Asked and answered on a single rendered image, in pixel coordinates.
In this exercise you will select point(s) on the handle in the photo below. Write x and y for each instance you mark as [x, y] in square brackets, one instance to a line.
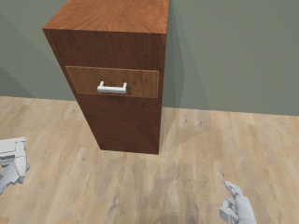
[102, 88]

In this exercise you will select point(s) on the left robot hand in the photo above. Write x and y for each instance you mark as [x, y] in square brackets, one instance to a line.
[13, 158]

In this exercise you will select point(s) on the drawer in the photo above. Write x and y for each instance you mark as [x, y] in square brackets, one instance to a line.
[142, 83]

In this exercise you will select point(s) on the right robot hand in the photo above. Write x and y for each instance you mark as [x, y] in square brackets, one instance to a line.
[240, 208]

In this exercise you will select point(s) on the cabinet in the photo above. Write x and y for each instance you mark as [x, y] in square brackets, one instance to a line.
[118, 34]

